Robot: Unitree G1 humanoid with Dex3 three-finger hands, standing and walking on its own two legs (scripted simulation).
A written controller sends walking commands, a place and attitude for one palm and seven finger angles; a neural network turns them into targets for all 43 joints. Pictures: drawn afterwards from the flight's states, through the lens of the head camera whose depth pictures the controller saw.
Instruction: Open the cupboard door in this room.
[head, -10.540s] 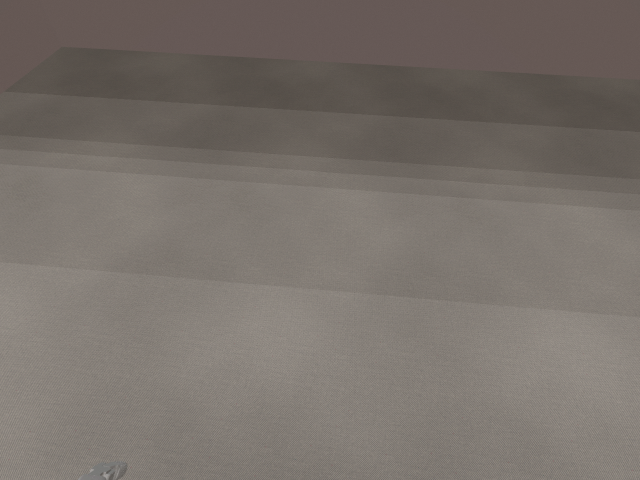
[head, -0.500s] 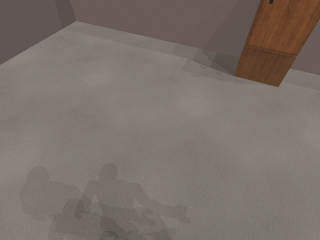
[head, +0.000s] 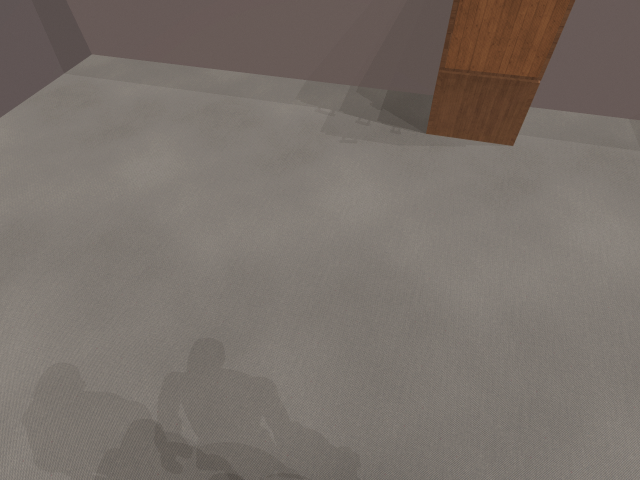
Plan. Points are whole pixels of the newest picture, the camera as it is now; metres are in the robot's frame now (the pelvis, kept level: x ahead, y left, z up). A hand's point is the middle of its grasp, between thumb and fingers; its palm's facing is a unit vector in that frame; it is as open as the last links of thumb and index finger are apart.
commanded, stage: turn or walk to find it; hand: left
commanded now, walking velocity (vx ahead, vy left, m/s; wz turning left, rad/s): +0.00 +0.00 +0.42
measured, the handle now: out of the picture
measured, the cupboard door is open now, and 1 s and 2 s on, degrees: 0 0 0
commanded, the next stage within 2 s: stand and wait in 0.38 s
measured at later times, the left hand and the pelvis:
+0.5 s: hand out of the picture +0.11 +0.22 -0.17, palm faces +0.13 -0.97 -0.21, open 7.4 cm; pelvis +0.09 +0.04 +0.01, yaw +6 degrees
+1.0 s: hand out of the picture +0.12 +0.19 -0.17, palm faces +0.19 -0.96 -0.21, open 7.4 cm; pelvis +0.14 +0.01 +0.01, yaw +9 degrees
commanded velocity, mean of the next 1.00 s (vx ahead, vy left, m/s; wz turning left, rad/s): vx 0.00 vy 0.00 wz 0.19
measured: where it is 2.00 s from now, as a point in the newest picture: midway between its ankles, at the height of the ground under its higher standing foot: outside the picture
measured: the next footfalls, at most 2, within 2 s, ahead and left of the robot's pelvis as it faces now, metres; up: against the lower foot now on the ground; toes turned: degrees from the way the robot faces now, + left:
left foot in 0.28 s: +0.15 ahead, +0.15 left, +0.00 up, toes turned +9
right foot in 0.60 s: +0.15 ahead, -0.10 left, +0.00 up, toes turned +4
